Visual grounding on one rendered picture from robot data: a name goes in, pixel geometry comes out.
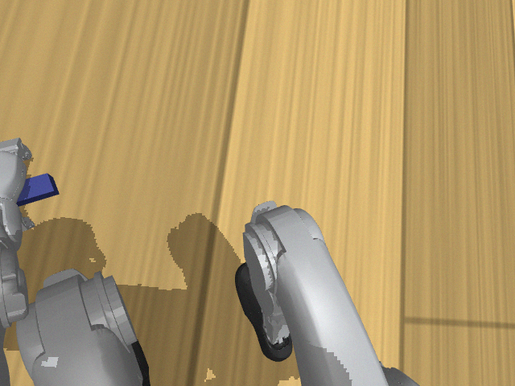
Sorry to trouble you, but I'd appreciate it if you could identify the small box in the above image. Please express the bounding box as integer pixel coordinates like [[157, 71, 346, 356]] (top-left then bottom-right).
[[16, 173, 60, 206]]

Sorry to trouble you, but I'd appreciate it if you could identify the right robot hand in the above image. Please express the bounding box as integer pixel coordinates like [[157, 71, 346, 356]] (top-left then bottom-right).
[[379, 361, 420, 386]]

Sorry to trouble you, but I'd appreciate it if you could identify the left robot foot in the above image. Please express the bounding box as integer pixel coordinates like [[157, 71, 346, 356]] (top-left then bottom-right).
[[131, 341, 150, 386]]

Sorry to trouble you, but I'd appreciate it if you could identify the left robot arm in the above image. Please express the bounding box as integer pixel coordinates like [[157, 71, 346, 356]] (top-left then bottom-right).
[[0, 198, 29, 386]]

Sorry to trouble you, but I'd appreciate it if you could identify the right robot foot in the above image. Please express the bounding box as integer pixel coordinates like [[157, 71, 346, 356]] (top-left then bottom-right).
[[235, 263, 292, 362]]

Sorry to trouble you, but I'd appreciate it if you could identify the left robot hand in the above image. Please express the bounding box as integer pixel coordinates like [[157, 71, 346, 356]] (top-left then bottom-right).
[[0, 138, 35, 232]]

